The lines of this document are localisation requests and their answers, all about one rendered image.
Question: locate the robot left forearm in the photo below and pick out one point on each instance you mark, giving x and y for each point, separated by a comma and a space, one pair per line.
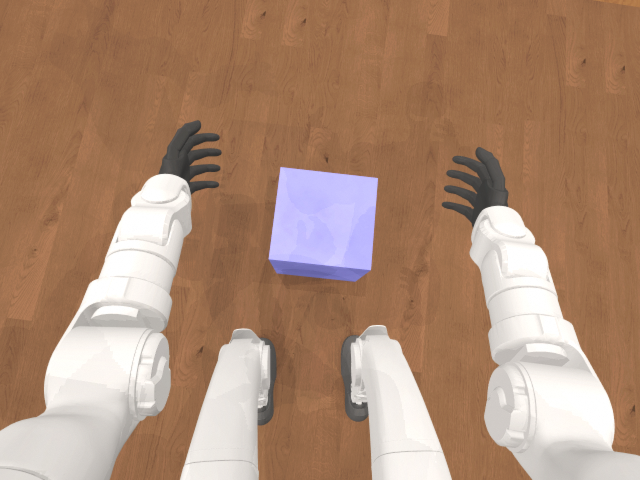
135, 282

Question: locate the right robot upper arm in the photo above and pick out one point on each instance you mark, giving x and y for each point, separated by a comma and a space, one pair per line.
557, 423

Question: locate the robot right hand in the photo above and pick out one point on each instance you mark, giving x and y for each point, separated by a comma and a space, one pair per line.
490, 186

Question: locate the robot right foot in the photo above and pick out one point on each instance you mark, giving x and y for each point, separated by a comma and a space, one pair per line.
355, 411

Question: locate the carton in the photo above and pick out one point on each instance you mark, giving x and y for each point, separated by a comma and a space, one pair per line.
323, 224

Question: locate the robot right forearm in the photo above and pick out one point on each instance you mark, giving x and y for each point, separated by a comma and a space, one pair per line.
526, 319

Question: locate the robot left hand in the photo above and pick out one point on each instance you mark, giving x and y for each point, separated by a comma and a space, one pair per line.
178, 159

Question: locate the robot left thigh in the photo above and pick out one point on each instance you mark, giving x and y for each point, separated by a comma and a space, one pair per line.
224, 445

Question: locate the left robot upper arm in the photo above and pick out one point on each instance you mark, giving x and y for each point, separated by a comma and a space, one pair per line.
102, 383

